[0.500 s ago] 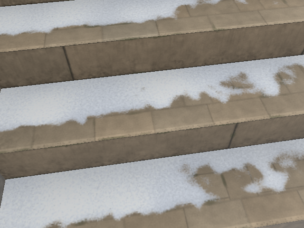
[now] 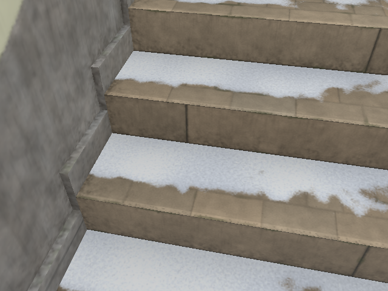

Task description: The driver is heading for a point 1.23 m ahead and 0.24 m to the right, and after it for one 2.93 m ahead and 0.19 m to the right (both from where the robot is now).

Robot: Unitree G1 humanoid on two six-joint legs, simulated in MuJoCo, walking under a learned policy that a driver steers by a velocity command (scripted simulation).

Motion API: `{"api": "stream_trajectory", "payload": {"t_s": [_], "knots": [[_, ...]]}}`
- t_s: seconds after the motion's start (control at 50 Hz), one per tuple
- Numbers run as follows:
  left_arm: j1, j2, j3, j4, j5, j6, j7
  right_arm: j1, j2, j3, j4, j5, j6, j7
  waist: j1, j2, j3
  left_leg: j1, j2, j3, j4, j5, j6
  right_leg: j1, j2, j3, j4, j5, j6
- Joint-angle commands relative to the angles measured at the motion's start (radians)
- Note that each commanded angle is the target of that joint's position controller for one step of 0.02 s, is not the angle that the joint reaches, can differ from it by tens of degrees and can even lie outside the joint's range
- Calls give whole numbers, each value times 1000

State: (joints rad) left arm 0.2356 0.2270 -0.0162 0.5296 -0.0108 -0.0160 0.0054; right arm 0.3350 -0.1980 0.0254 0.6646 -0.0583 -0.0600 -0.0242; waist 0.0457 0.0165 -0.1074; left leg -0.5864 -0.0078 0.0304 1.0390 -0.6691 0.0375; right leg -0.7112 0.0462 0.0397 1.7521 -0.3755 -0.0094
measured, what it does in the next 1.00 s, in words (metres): climbs: right foot 0.04 m lower, then right foot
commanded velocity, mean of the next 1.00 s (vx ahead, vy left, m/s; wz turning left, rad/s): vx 0.92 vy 0.00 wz -0.23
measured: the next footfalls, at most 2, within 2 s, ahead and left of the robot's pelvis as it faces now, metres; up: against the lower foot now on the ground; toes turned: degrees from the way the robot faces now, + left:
right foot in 0.12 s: -0.06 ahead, -0.12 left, -0.04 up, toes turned -7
right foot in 0.62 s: +0.00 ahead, -0.27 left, +0.00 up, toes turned -33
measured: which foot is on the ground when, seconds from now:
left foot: down 0.00-0.62, up 0.64-1.00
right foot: up 0.00-0.10, down 0.12-0.28, up 0.30-0.60, down 0.62-1.00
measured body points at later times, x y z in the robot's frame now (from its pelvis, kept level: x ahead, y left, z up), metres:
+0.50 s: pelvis +0.00 -0.09 +0.01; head -0.03 -0.10 +0.46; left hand +0.18 +0.15 -0.06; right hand +0.17 -0.34 -0.05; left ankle +0.02 +0.05 -0.68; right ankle -0.05 -0.19 -0.53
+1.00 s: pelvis +0.06 -0.25 +0.04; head +0.01 -0.24 +0.48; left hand +0.21 -0.05 -0.07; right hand +0.18 -0.52 -0.02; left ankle +0.09 -0.17 -0.51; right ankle -0.03 -0.25 -0.67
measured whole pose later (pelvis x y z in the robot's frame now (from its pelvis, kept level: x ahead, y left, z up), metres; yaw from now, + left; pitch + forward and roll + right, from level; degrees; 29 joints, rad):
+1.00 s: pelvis +0.06 -0.25 +0.04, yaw -11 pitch +0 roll +1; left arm 0.40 0.22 -0.04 0.65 0.09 -0.06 0.09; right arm 0.21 -0.20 -0.02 0.55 0.02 0.05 0.04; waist -0.05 -0.02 -0.13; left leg -0.80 -0.02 0.08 1.63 -0.23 0.01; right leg -0.11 -0.05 -0.40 0.66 -0.55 -0.08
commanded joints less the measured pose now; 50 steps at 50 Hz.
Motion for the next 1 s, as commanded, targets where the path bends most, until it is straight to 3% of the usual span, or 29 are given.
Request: {"api": "stream_trajectory", "payload": {"t_s": [0.02, 0.06, 0.1, 0.12, 0.14, 0.16, 0.18, 0.2, 0.22, 0.24, 0.26, 0.28, 0.3, 0.34, 0.38, 0.44, 0.52, 0.58, 0.6, 0.62, 0.64, 0.66, 0.68, 0.7, 0.74, 0.76, 0.82, 0.94, 1.0], "knots": [[113, 100, 37, 3, -19, 22, 29, -215, -89, -20, -145, -34, -32, -9, 75, 130, 23, -135, 234, -216, -306, -57, 74, 54, -23, -52, -66, 106, 41], [191, 121, 45, 23, -8, 49, 36, -328, -78, -8, -199, -49, -32, -13, 113, 160, 2, -177, 274, -174, -273, -54, 44, 132, -33, -91, -197, 142, 50], [332, 102, 37, 77, 16, 67, 42, -530, -79, -4, -264, -7, -40, -5, 195, 136, 53, -301, 301, -78, -229, 22, -17, 317, -103, -105, -702, 64, -20], [372, 57, 31, 143, 32, 66, 29, -540, -18, 14, -267, 20, -41, -2, 181, 54, 70, -302, 294, -1, -99, 27, -21, 399, -113, -158, -969, 186, -57], [493, 11, 22, 216, 49, 30, 14, -631, 75, 51, -326, 15, -34, 12, 231, -142, 200, -239, 161, 182, 248, 24, -54, 314, -40, -129, -1244, 316, -91], [524, -39, 11, 256, 65, -36, 0, -717, 140, 73, -416, -14, -35, 25, 217, -308, 313, -317, 57, 230, 542, -34, -66, 268, -35, 104, -1300, 683, -154], [474, -75, -17, 268, 85, -82, -9, -753, 175, 85, -496, -6, -43, 35, 139, -295, 279, -331, 70, 157, 595, -76, -84, 241, -35, 215, -1293, 907, -168], [475, -98, -20, 286, 71, -90, 12, -834, 162, 95, -545, 2, -53, 43, 140, -94, 191, -203, 149, 42, 499, -90, -73, 174, -82, 203, -1310, 805, -135], [411, -39, -12, 253, 6, -98, 12, -667, 127, 79, -545, 20, -40, 41, 16, -36, 57, -21, 142, 30, 308, -270, -73, 241, -128, 229, -1316, 863, -116], [146, 135, 22, 148, -50, -103, 11, -322, 29, 45, -474, 60, -9, 26, -218, 34, -104, 273, 136, 3, -18, -302, -72, 265, -202, 336, -1323, 963, -118], [-97, 254, 57, 102, -55, -99, 7, 15, -53, 3, -325, 110, 14, -3, -366, -45, -149, 528, 200, -101, -322, -113, -13, 218, -212, 397, -1138, 834, -86], [-57, 200, 53, 121, -43, -109, 5, 69, -96, -33, -246, 92, 13, -17, -342, 196, -332, 976, 233, -126, -218, 303, 26, -82, -32, 129, -794, 323, 22], [72, 157, 38, 99, -33, -110, 7, -119, -82, -36, -237, 55, 2, -10, -178, 363, -417, 1074, 334, -256, -195, 262, 77, -306, 12, -52, -530, -112, 82], [15, 92, 56, 37, -34, -46, 44, -237, -7, -15, -235, 27, -13, -36, -97, 191, -195, 559, 415, -273, -397, 156, 62, -236, -54, -84, -160, 3, 74], [131, -17, 34, -12, 4, 25, 44, -430, 32, -4, -227, 16, -14, -22, 98, 129, 36, 185, 420, -145, -444, 195, 14, -196, -118, -5, -38, -28, 60], [345, 1, 50, 55, -3, 73, 39, -571, 14, -18, -215, 18, -11, 5, 248, 102, 76, -75, 376, 63, -475, 122, -15, 65, -86, -74, -12, 153, 73], [219, 57, 69, -23, -21, 110, 41, -494, -47, -36, -176, 26, -17, 17, 198, 125, 118, 61, 465, 52, -480, 109, 31, -24, -155, -59, -68, 166, 52], [42, 44, 45, -111, 9, 98, 17, -370, -130, -65, -148, 26, -21, 2, 98, 154, 73, 242, 472, 9, -464, 185, 11, -6, -225, -29, -460, 1, 1], [109, 63, 46, -73, 17, 86, 1, -343, -124, -61, -125, 46, -11, -1, 108, 86, 42, 207, 410, 99, -410, 202, 0, 186, -174, -162, -754, -165, -25], [222, 56, 48, -16, 22, 58, -29, -325, -109, -56, -117, 99, -1, -13, 144, 45, 55, 206, 356, 121, -195, 294, -8, 316, -184, -121, -1109, -198, -103], [343, 56, 57, 79, 48, 40, -40, -427, -59, -39, -147, 119, 4, -22, 212, -162, 112, 32, 241, 143, 243, 193, -12, 496, -152, -143, -1265, 187, -177], [354, 151, 65, 101, 86, -10, -57, -429, 3, -33, -227, 69, 4, -9, 117, -513, 178, -277, 58, 98, 688, -33, -53, 592, -134, -28, -1057, 614, -161], [266, 159, 44, 60, 124, -40, -45, -402, 48, -26, -270, 100, 0, -5, 43, -578, 38, -355, 6, -50, 858, 82, -52, 536, -272, 227, -1124, 564, -202], [241, 115, 26, 19, 135, -59, -31, -433, 8, -33, -265, 118, -11, 8, 63, -399, -8, -336, 8, -128, 912, 172, -53, 484, -366, 310, -1195, 355, -223], [197, 93, 17, 12, 69, -76, -12, -421, -3, -30, -261, 98, 17, 42, 25, -110, 71, -396, 43, -174, 879, 385, -51, 418, -417, 366, -1252, -45, -174], [145, 95, 13, 5, 63, -85, 7, -379, 0, -28, -253, 93, 30, 53, -5, -76, 93, -417, 36, -172, 909, 476, -57, 394, -444, 385, -1273, -155, -174], [109, 77, -5, 3, 95, -99, 41, -278, -83, -66, -222, 78, 55, 59, -62, -56, 63, -403, -2, -113, 950, 571, -53, 443, -431, 237, -1293, -85, -131], [83, 111, 17, 16, 103, -67, 98, -269, -80, -68, -214, 90, 100, 60, -100, -18, 162, -422, 7, 5, 651, 451, -47, 524, -402, -56, -1419, 144, -81], [-138, 188, 25, -25, 97, -65, 98, -23, -142, -102, -140, 75, 113, 48, -264, -49, 69, 33, -44, 157, 441, 417, 4, 409, -297, -331, -1366, 814, -28]]}}
Keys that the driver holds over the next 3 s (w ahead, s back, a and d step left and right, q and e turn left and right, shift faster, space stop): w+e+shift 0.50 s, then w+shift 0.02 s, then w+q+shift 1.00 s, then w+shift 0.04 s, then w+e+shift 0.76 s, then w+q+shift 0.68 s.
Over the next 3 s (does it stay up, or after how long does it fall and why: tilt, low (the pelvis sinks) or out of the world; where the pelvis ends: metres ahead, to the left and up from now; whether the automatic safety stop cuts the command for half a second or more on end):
stays up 1.10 -0.37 0.57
